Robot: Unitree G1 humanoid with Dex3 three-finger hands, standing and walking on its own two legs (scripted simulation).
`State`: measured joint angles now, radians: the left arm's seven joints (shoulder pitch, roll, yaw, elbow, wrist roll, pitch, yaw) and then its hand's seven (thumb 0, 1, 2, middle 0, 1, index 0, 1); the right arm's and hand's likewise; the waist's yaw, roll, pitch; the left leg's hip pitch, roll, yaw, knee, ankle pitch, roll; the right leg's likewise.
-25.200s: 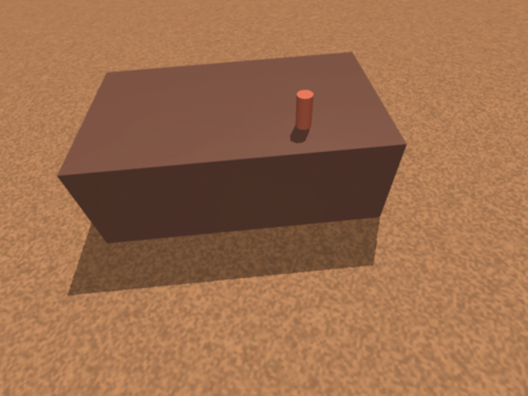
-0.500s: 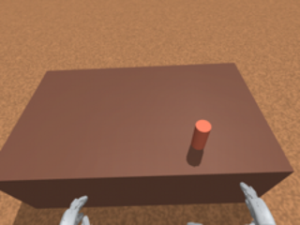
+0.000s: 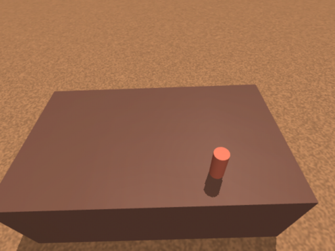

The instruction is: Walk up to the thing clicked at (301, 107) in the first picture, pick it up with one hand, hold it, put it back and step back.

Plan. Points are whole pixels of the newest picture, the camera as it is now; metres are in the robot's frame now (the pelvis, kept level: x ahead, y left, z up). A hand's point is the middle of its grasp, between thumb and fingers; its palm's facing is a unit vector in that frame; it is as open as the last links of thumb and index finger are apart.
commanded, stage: stand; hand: right
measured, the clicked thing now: (219, 163) +0.50 -0.18 -0.25
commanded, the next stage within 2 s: step back in 1.90 s
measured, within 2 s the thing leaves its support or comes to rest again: neither
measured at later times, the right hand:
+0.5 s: hand out of the picture +0.05 -0.24 -0.15, palm faces -0.03 +0.94 -0.35, open 7.4 cm
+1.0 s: hand out of the picture +0.07 -0.24 -0.15, palm faces -0.02 +0.94 -0.35, open 7.4 cm
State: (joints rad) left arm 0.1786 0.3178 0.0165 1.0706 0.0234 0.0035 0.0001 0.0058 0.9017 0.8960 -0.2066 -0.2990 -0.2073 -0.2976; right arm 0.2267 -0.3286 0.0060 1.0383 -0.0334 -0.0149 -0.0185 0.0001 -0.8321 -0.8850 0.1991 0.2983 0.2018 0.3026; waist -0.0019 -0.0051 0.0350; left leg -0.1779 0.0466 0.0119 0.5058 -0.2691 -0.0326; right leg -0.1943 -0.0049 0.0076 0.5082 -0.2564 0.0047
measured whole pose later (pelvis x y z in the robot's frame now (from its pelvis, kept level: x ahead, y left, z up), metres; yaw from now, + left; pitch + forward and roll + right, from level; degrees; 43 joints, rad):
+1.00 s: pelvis +0.01 +0.02 +0.01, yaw -1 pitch -3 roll +0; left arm 0.11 0.33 0.01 1.16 0.02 0.00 0.00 0.00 0.90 0.90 -0.21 -0.30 -0.21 -0.30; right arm 0.12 -0.34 0.01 1.15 -0.02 -0.02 -0.01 0.00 -0.90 -0.90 0.20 0.30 0.20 0.30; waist 0.00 -0.01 0.05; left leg -0.09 0.02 0.04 0.34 -0.20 -0.01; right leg -0.11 -0.03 0.03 0.34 -0.18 0.03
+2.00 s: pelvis +0.00 +0.02 +0.01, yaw -1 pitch -2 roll +0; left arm 0.10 0.37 0.03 1.07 0.00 0.01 0.00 0.00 0.90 0.90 -0.21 -0.30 -0.21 -0.30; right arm 0.09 -0.35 -0.02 1.09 0.00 0.01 0.01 0.00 -0.90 -0.90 0.20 0.30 0.20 0.30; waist 0.00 -0.02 0.10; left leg -0.16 0.01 0.04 0.42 -0.23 0.00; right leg -0.20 -0.04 0.03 0.45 -0.22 0.02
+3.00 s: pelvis -0.20 +0.01 -0.01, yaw -3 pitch -2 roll +1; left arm 0.17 0.34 0.06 0.84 0.03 0.03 0.01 0.01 0.90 0.90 -0.21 -0.30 -0.21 -0.30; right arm 0.12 -0.41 -0.04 0.87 0.01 0.05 -0.02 0.00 -0.90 -0.90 0.20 0.30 0.20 0.30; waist 0.02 0.04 0.16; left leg -0.47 -0.11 -0.13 1.14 -0.51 0.00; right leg -0.29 0.02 0.06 0.63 -0.30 -0.02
